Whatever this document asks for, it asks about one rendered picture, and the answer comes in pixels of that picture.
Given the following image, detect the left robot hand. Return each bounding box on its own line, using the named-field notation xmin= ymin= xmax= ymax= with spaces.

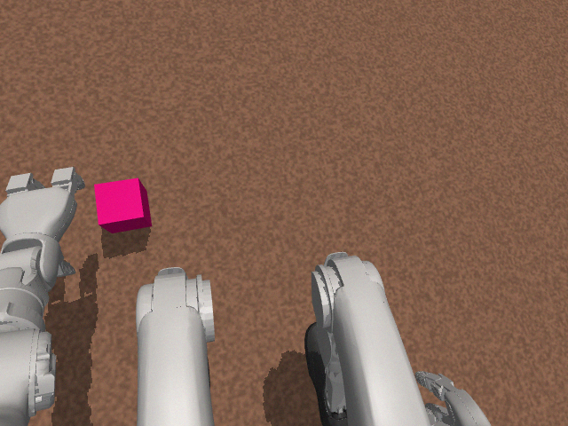
xmin=0 ymin=167 xmax=85 ymax=277

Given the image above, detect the right robot foot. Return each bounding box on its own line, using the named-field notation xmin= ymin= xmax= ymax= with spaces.
xmin=304 ymin=322 xmax=348 ymax=426

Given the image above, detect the cube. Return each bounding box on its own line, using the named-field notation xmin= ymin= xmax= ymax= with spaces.
xmin=94 ymin=178 xmax=152 ymax=233

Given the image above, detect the left robot arm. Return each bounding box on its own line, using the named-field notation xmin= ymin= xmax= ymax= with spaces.
xmin=0 ymin=233 xmax=61 ymax=426

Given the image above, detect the right robot hand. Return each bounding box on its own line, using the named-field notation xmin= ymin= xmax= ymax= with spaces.
xmin=415 ymin=371 xmax=491 ymax=426

